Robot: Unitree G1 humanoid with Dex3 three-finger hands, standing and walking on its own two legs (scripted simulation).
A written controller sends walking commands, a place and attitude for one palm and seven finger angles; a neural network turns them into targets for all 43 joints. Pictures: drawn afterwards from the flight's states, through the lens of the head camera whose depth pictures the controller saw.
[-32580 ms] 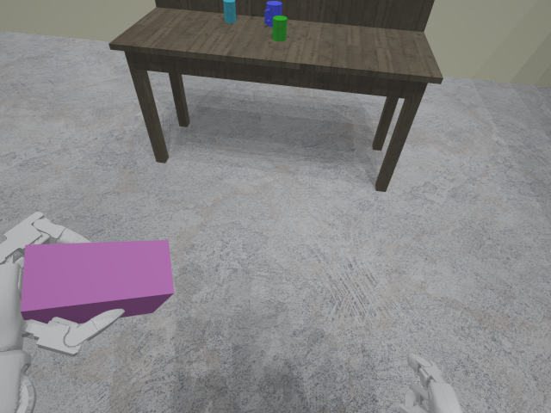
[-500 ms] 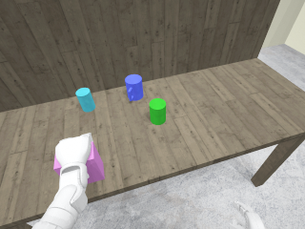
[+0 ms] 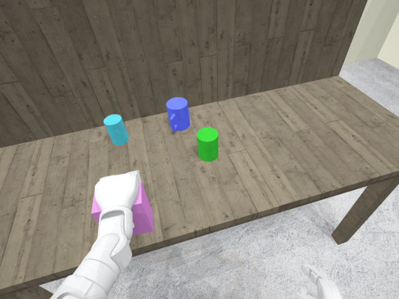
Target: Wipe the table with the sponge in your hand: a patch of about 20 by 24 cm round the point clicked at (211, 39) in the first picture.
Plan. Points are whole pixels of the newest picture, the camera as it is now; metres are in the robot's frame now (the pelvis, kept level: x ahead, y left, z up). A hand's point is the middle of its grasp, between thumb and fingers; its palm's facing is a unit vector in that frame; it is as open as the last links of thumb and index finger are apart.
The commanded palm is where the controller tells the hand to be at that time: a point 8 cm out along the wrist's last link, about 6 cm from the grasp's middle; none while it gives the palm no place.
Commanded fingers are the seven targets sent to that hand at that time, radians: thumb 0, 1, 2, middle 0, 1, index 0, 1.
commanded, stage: slide across to the third lane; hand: left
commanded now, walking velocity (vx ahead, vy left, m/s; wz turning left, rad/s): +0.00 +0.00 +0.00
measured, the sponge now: (128, 216) +0.31 +0.22 -0.04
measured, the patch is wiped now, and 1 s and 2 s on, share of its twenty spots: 0.85 0.90 1.00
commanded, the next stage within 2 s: wipe forward along the third lane in 0.14 s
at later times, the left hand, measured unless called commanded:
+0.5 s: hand (143, 190) +0.35 +0.18 +0.01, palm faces -0.07 -0.01 -1.00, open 9.8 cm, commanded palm +0.33 +0.17 +0.04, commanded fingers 0.00 0.10 1.30 -1.20 -1.60 -1.20 -1.60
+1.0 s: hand (143, 173) +0.40 +0.20 +0.01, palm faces -0.08 +0.01 -1.00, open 9.8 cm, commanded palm +0.38 +0.19 +0.03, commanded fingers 0.00 0.10 1.30 -1.20 -1.60 -1.20 -1.60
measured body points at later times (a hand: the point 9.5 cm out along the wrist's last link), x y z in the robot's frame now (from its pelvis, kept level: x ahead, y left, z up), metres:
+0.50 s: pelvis -0.01 -0.01 +0.00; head +0.00 -0.04 +0.45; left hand +0.35 +0.18 +0.06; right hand +0.14 -0.26 -0.13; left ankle +0.03 +0.14 -0.72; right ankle -0.01 -0.12 -0.72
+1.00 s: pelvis -0.01 -0.01 -0.01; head +0.02 -0.02 +0.44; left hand +0.40 +0.19 +0.06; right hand +0.06 -0.27 -0.15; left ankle +0.03 +0.14 -0.72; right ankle -0.01 -0.12 -0.72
